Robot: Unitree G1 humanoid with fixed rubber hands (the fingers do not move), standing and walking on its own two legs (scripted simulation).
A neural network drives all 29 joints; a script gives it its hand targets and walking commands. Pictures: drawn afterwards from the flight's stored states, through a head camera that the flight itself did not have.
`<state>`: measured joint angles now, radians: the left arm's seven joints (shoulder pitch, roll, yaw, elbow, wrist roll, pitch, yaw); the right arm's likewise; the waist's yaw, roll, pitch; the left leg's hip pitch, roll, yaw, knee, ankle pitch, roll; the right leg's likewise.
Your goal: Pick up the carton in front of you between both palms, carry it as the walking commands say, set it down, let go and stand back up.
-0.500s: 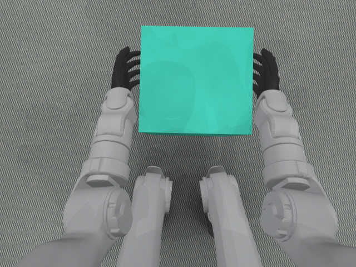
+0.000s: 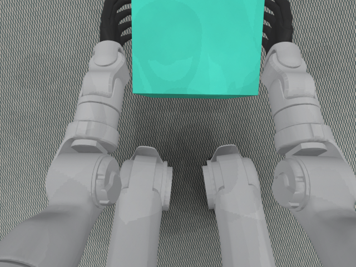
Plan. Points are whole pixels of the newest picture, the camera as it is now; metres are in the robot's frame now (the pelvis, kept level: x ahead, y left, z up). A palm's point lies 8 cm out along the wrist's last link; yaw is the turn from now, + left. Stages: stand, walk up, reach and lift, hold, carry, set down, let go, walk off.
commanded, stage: set down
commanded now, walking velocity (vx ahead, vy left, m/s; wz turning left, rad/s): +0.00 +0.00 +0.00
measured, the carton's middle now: (192, 50) +0.52 -0.02 -0.23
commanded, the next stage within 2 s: none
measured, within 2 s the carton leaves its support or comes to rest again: rests again in 0.54 s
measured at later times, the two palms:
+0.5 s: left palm (115, 47) +0.51 +0.13 -0.18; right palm (271, 49) +0.50 -0.17 -0.18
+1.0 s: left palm (114, 47) +0.51 +0.14 -0.18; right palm (272, 49) +0.50 -0.17 -0.18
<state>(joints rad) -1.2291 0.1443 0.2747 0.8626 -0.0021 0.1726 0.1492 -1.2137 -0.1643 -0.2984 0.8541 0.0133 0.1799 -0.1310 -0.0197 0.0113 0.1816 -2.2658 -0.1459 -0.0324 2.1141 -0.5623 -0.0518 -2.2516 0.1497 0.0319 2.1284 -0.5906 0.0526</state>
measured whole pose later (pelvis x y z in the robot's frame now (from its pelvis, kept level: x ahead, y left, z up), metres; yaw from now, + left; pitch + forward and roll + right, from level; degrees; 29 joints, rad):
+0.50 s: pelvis +0.00 +0.00 -0.02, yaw +0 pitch +37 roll +0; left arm -1.29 0.16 0.30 1.02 0.04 0.13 0.13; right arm -1.27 -0.18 -0.31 1.01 -0.03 0.14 -0.11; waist -0.02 0.01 0.24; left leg -2.26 -0.13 -0.02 2.19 -0.58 -0.04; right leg -2.24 0.13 0.02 2.20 -0.61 0.04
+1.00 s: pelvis -0.01 +0.00 -0.03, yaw +0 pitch +35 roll +0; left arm -1.35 0.20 0.35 1.10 0.09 0.11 0.04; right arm -1.33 -0.21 -0.36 1.08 -0.09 0.12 -0.02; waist -0.02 0.01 0.29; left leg -2.26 -0.10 0.00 2.21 -0.57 -0.02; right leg -2.24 0.10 0.00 2.22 -0.59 0.02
